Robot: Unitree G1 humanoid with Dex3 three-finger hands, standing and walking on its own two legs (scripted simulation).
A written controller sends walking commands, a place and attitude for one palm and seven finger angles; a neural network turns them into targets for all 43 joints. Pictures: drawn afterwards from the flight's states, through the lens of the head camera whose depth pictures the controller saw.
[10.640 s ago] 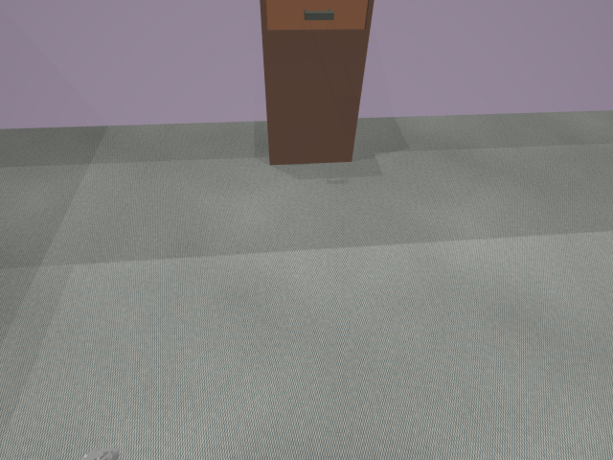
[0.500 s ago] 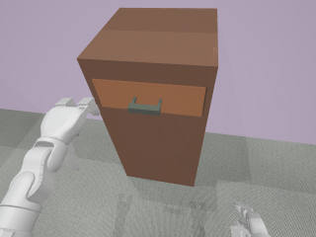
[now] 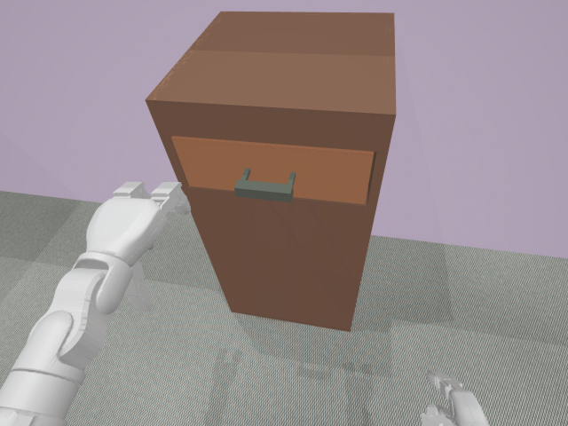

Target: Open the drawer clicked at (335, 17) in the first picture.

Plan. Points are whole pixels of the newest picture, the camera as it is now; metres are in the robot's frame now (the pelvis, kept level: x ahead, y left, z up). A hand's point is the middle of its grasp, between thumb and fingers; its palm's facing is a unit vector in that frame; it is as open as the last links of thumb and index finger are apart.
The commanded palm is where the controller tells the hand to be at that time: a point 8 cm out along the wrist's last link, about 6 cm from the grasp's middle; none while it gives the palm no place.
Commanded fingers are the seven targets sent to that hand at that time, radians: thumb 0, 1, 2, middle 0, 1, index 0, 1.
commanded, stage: move the hooked fingers above the handle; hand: left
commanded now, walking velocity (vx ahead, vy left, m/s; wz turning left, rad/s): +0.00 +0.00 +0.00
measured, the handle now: (266, 182) +0.56 +0.12 -0.01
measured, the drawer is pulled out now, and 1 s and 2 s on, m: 0.00 0.00 0.00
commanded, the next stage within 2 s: none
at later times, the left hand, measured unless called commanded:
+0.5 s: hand (204, 215) +0.39 +0.18 +0.08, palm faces +0.01 -0.07 -1.00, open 13.8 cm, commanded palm +0.37 +0.19 +0.14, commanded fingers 0.00 -0.50 0.30 -0.30 -1.20 -0.30 -1.20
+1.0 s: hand (230, 195) +0.45 +0.15 +0.06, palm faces +0.00 -0.05 -1.00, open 13.8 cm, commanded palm +0.43 +0.15 +0.12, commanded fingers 0.00 -0.50 0.30 -0.30 -1.20 -0.30 -1.20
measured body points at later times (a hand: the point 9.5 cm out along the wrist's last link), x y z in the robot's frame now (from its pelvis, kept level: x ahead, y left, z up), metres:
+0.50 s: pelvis +0.01 -0.01 +0.00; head +0.04 -0.03 +0.44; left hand +0.38 +0.18 +0.13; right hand +0.14 -0.26 -0.13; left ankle +0.02 +0.08 -0.74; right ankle -0.02 -0.11 -0.74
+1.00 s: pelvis +0.03 -0.02 -0.01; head +0.07 -0.04 +0.44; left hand +0.44 +0.15 +0.12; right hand +0.13 -0.28 -0.14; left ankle +0.02 +0.08 -0.74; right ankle -0.02 -0.11 -0.74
